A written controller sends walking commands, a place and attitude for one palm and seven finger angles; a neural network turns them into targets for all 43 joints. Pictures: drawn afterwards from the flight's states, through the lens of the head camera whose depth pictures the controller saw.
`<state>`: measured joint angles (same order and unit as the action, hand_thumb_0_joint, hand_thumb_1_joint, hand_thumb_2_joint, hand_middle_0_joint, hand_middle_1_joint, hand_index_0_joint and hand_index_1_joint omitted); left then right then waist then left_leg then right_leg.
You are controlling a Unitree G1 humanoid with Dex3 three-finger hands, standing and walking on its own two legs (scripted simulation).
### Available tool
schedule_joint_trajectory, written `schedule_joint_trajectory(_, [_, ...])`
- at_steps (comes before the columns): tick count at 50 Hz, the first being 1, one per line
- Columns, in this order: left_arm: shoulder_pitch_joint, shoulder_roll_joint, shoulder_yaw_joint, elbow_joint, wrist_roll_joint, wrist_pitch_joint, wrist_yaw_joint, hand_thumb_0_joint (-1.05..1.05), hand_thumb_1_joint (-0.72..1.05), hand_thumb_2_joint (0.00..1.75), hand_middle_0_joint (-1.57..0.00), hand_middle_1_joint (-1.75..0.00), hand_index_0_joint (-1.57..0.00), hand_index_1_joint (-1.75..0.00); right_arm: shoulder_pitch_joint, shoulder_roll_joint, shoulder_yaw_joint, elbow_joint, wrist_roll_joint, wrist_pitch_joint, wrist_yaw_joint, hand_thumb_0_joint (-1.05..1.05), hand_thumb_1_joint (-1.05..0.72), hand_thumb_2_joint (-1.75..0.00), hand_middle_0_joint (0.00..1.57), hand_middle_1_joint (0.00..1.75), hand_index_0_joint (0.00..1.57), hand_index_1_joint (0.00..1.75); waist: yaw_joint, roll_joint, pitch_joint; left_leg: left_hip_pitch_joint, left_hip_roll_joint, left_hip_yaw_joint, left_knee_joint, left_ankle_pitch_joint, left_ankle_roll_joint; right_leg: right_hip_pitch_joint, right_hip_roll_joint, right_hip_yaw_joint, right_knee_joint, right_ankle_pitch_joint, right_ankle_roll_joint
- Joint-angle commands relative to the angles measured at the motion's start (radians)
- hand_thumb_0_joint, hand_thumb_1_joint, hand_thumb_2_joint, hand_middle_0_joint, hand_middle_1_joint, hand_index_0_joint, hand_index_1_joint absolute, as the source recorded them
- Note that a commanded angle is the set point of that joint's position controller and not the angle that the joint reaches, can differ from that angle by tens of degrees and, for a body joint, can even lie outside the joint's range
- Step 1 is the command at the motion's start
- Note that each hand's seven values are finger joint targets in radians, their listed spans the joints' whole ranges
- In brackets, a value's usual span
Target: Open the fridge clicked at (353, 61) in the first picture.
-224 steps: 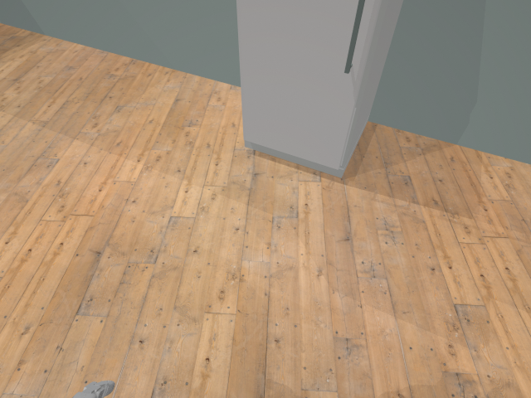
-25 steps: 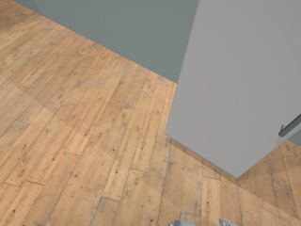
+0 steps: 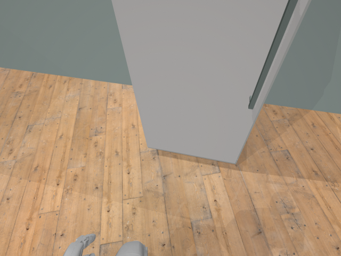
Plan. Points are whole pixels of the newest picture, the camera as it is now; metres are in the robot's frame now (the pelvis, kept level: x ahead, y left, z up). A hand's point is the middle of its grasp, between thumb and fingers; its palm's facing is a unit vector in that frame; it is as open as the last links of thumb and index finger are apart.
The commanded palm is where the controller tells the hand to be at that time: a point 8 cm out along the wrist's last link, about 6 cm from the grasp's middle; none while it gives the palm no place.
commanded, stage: turn to face it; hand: right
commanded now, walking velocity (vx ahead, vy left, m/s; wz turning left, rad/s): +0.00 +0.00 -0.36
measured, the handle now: (269, 55) +0.67 -0.28 +0.08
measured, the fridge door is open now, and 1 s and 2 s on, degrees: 0 0 0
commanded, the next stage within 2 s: take the last steps up to it in 0.28 s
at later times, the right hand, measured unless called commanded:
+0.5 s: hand out of the picture +0.01 -0.16 -0.16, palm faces +0.22 +0.95 -0.23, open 7.4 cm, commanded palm none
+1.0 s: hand out of the picture +0.08 -0.20 -0.17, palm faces +0.23 +0.96 -0.18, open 7.4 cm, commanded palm none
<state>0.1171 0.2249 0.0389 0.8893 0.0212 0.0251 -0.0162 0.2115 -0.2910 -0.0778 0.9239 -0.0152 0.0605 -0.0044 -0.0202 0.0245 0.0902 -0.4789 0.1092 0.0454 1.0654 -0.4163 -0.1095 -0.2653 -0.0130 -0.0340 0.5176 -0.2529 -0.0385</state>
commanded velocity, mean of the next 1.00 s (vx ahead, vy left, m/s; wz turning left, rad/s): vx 0.19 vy -0.01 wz -0.13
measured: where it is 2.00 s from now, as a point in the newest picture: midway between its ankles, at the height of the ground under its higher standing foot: (184, 244)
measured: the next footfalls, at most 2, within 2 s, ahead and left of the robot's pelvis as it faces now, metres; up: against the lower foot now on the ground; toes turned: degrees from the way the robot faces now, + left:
left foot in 0.22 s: +0.06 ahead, +0.14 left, +0.00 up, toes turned -1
right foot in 0.62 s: -0.02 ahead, -0.11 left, +0.00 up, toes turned -18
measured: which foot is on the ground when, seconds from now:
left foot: up 0.00-0.20, down 0.22-0.62, up 0.64-1.00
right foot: down 0.00-0.22, up 0.24-0.60, down 0.62-1.00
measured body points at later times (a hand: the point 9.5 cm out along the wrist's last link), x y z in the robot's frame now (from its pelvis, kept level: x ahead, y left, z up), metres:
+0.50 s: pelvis -0.01 +0.04 +0.00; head +0.01 +0.05 +0.45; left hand +0.08 +0.28 -0.16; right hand +0.00 -0.21 -0.14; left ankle +0.02 +0.15 -0.74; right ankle -0.06 -0.10 -0.69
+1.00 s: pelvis +0.07 -0.01 +0.00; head +0.09 -0.02 +0.45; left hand +0.04 +0.20 -0.16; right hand +0.07 -0.26 -0.15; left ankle +0.19 +0.09 -0.71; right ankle -0.06 -0.10 -0.74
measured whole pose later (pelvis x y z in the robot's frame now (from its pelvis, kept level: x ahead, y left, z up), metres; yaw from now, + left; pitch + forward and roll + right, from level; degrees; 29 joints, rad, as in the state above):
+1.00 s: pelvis +0.07 -0.01 +0.00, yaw -13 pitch -1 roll -1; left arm 0.42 0.12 0.03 1.14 0.03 -0.04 0.01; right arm 0.21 -0.18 -0.05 1.04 -0.02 0.01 0.03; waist 0.03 0.01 0.05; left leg -0.47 0.10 0.09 0.72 -0.26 -0.03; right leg 0.04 0.00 -0.09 0.32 -0.35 -0.01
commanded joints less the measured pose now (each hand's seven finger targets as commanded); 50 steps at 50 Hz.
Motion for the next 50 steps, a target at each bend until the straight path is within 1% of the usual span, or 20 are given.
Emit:
schedule_joint_trajectory(1, [0.062, 0.211, 0.063, -0.046, 0.0, -0.009, 0.018, 0.0, 0.9, 0.9, -0.2, -0.3, -0.2, -0.3, -0.036, -0.049, -0.004, -0.1, 0.003, -0.025, -0.01, 0.0, -0.9, -0.9, 0.2, 0.3, 0.2, 0.3, 0.055, -0.158, -0.126, -0.023, -0.018, -0.011, -0.11, -0.02, 0.005, 0.153, -0.235, 0.246, -0.168, 0.411, -0.139])
schedule_joint_trajectory(6, [0.046, 0.198, 0.065, -0.045, 0.005, -0.002, 0.018, 0.0, 0.9, 0.9, -0.2, -0.3, -0.2, -0.3, -0.005, -0.026, 0.005, -0.101, 0.009, -0.039, -0.017, 0.0, -0.9, -0.9, 0.2, 0.3, 0.2, 0.3, 0.038, -0.199, -0.14, 0.133, -0.07, 0.002, -0.351, -0.003, 0.03, 0.102, -0.212, 0.294, -0.115, 0.478, -0.131])
schedule_joint_trajectory(9, [0.034, 0.16, 0.063, -0.045, -0.008, -0.001, 0.014, 0.0, 0.9, 0.9, -0.2, -0.3, -0.2, -0.3, 0.082, -0.049, -0.002, -0.076, 0.006, -0.059, -0.025, 0.0, -0.9, -0.9, 0.2, 0.3, 0.2, 0.3, -0.01, -0.108, -0.162, 0.369, -0.044, -0.014, -0.667, 0.237, 0.047, -0.029, -0.135, 0.262, -0.002, 0.326, -0.05])
schedule_joint_trajectory(10, [0.057, 0.099, 0.054, -0.053, -0.017, -0.003, 0.009, 0.0, 0.9, 0.9, -0.2, -0.3, -0.2, -0.3, 0.102, -0.124, -0.015, -0.072, -0.009, -0.071, -0.033, 0.0, -0.9, -0.9, 0.2, 0.3, 0.2, 0.3, -0.013, 0.102, -0.176, 0.488, 0.164, -0.218, -0.749, 0.342, 0.107, -0.19, -0.024, 0.138, 0.174, 0.061, 0.024])
schedule_joint_trajectory(11, [0.051, 0.068, 0.048, -0.078, -0.015, 0.003, 0.007, 0.0, 0.9, 0.9, -0.2, -0.3, -0.2, -0.3, 0.09, -0.192, -0.023, -0.087, -0.015, -0.072, -0.033, 0.0, -0.9, -0.9, 0.2, 0.3, 0.2, 0.3, -0.015, 0.246, -0.139, 0.415, 0.369, -0.362, -0.776, 0.501, 0.223, -0.267, 0.066, 0.063, 0.381, -0.321, 0.069])
schedule_joint_trajectory(12, [0.045, 0.107, 0.061, -0.058, -0.004, 0.022, 0.012, 0.0, 0.9, 0.9, -0.2, -0.3, -0.2, -0.3, 0.068, -0.161, -0.023, -0.091, -0.007, -0.072, -0.035, 0.0, -0.9, -0.9, 0.2, 0.3, 0.2, 0.3, -0.018, 0.248, -0.138, 0.307, 0.35, -0.337, -0.788, 0.433, 0.26, -0.231, 0.028, 0.127, 0.527, -0.326, 0.06])
schedule_joint_trajectory(14, [0.059, 0.102, 0.064, -0.013, -0.001, 0.033, 0.004, 0.0, 0.9, 0.9, -0.2, -0.3, -0.2, -0.3, -0.029, -0.096, -0.007, -0.104, -0.005, -0.067, -0.033, 0.0, -0.9, -0.9, 0.2, 0.3, 0.2, 0.3, 0.026, 0.14, -0.051, 0.237, 0.242, -0.208, -0.782, 0.343, 0.243, -0.254, 0.004, 0.106, 0.683, -0.198, 0.069])
schedule_joint_trajectory(17, [0.091, 0.078, 0.054, 0.018, -0.002, 0.031, -0.002, 0.0, 0.9, 0.9, -0.2, -0.3, -0.2, -0.3, -0.036, -0.068, 0.0, -0.098, -0.009, -0.074, -0.036, 0.0, -0.9, -0.9, 0.2, 0.3, 0.2, 0.3, 0.031, 0.139, -0.066, 0.274, 0.198, -0.094, -0.759, 0.404, 0.228, -0.235, -0.014, 0.062, 0.645, -0.139, 0.093])
schedule_joint_trajectory(20, [0.049, 0.059, 0.041, 0.023, -0.004, 0.027, 0.001, 0.0, 0.9, 0.9, -0.2, -0.3, -0.2, -0.3, 0.049, -0.086, -0.005, -0.052, -0.014, -0.076, -0.033, 0.0, -0.9, -0.9, 0.2, 0.3, 0.2, 0.3, -0.012, 0.146, -0.086, 0.354, 0.21, -0.095, -0.755, 0.425, 0.245, -0.202, -0.014, 0.024, 0.465, -0.189, 0.1])
schedule_joint_trajectory(25, [0.017, 0.043, 0.028, 0.021, -0.002, 0.001, -0.009, 0.0, 0.9, 0.9, -0.2, -0.3, -0.2, -0.3, 0.119, -0.113, -0.017, 0.014, -0.02, -0.082, -0.02, 0.0, -0.9, -0.9, 0.2, 0.3, 0.2, 0.3, -0.048, 0.165, -0.074, 0.363, 0.241, -0.152, -0.82, 0.097, 0.253, -0.134, -0.026, -0.03, 0.226, -0.225, 0.072])
schedule_joint_trajectory(27, [0.074, 0.035, 0.023, 0.038, -0.002, -0.012, -0.009, 0.0, 0.9, 0.9, -0.2, -0.3, -0.2, -0.3, 0.103, -0.115, -0.017, 0.031, -0.018, -0.082, -0.015, 0.0, -0.9, -0.9, 0.2, 0.3, 0.2, 0.3, -0.02, 0.165, -0.081, 0.32, 0.216, -0.125, -0.806, 0.006, 0.235, -0.037, -0.014, -0.059, 0.092, -0.192, 0.057])
schedule_joint_trajectory(29, [0.202, 0.042, 0.02, 0.088, -0.001, -0.029, 0.002, 0.0, 0.9, 0.9, -0.2, -0.3, -0.2, -0.3, 0.057, -0.094, -0.013, 0.036, -0.005, -0.074, -0.01, 0.0, -0.9, -0.9, 0.2, 0.3, 0.2, 0.3, 0.044, 0.091, -0.09, 0.161, 0.148, -0.031, -0.715, -0.101, 0.17, 0.206, -0.005, -0.083, -0.128, -0.067, 0.048])
schedule_joint_trajectory(30, [0.27, 0.101, 0.032, 0.112, 0.004, -0.037, 0.012, 0.0, 0.9, 0.9, -0.2, -0.3, -0.2, -0.3, 0.046, -0.039, -0.001, 0.024, 0.002, -0.068, -0.003, 0.0, -0.9, -0.9, 0.2, 0.3, 0.2, 0.3, 0.074, -0.111, -0.09, 0.014, 0.068, 0.045, -0.544, -0.132, 0.119, 0.315, -0.121, 0.092, -0.214, -0.176, 0.006])
schedule_joint_trajectory(31, [0.322, 0.192, 0.05, 0.115, 0.01, -0.035, 0.018, 0.0, 0.9, 0.9, -0.2, -0.3, -0.2, -0.3, 0.029, 0.03, 0.017, -0.009, -0.001, -0.067, 0.007, 0.0, -0.9, -0.9, 0.2, 0.3, 0.2, 0.3, 0.098, -0.366, -0.049, -0.162, -0.043, 0.14, -0.29, -0.144, 0.082, 0.335, -0.326, 0.367, -0.338, -0.36, -0.075])
schedule_joint_trajectory(32, [0.34, 0.2, 0.051, 0.122, 0.01, -0.035, 0.024, 0.0, 0.9, 0.9, -0.2, -0.3, -0.2, -0.3, -0.056, 0.012, 0.018, -0.036, -0.012, -0.069, 0.006, 0.0, -0.9, -0.9, 0.2, 0.3, 0.2, 0.3, 0.125, -0.326, 0.025, -0.209, -0.028, 0.063, -0.16, -0.149, 0.097, 0.231, -0.386, 0.47, -0.41, -0.441, -0.146])
schedule_joint_trajectory(34, [0.268, 0.129, 0.027, 0.12, 0.006, -0.046, 0.035, 0.0, 0.9, 0.9, -0.2, -0.3, -0.2, -0.3, -0.072, 0.005, 0.01, -0.009, -0.015, -0.07, 0.018, 0.0, -0.9, -0.9, 0.2, 0.3, 0.2, 0.3, 0.082, -0.222, 0.119, -0.224, 0.005, -0.007, -0.022, -0.011, 0.106, 0.128, -0.327, 0.376, -0.424, -0.376, -0.14])
schedule_joint_trajectory(36, [0.218, 0.092, 0.014, 0.114, -0.001, -0.065, 0.04, 0.0, 0.9, 0.9, -0.2, -0.3, -0.2, -0.3, 0.012, 0.014, 0.014, 0.043, -0.013, -0.074, 0.03, 0.0, -0.9, -0.9, 0.2, 0.3, 0.2, 0.3, 0.034, -0.164, 0.078, -0.161, 0.016, -0.002, -0.008, 0.096, 0.094, 0.129, -0.262, 0.235, -0.403, -0.18, -0.113])
schedule_joint_trajectory(38, [0.24, 0.087, 0.014, 0.127, -0.005, -0.078, 0.042, 0.0, 0.9, 0.9, -0.2, -0.3, -0.2, -0.3, 0.042, 0.026, 0.018, 0.06, -0.012, -0.071, 0.029, 0.0, -0.9, -0.9, 0.2, 0.3, 0.2, 0.3, 0.025, -0.147, 0.032, -0.154, 0.011, 0.007, -0.029, 0.134, 0.081, 0.189, -0.237, 0.17, -0.384, -0.014, -0.12])
schedule_joint_trajectory(46, [0.33, 0.07, 0.024, 0.202, 0.002, -0.086, 0.045, 0.0, 0.9, 0.9, -0.2, -0.3, -0.2, -0.3, -0.093, 0.057, 0.021, 0.021, -0.004, -0.076, 0.027, 0.0, -0.9, -0.9, 0.2, 0.3, 0.2, 0.3, 0.058, -0.131, 0.078, -0.086, 0.01, 0.038, -0.313, 0.14, 0.079, 0.199, -0.269, 0.122, -0.346, 0.154, -0.143])
schedule_joint_trajectory(50, [0.317, 0.072, 0.028, 0.218, 0.008, -0.082, 0.046, 0.0, 0.9, 0.9, -0.2, -0.3, -0.2, -0.3, -0.038, 0.068, 0.013, 0.039, -0.006, -0.091, 0.027, 0.0, -0.9, -0.9, 0.2, 0.3, 0.2, 0.3, 0.024, -0.132, 0.052, 0.102, -0.049, 0.09, -0.456, 0.177, 0.108, 0.162, -0.244, 0.085, -0.233, 0.237, -0.112])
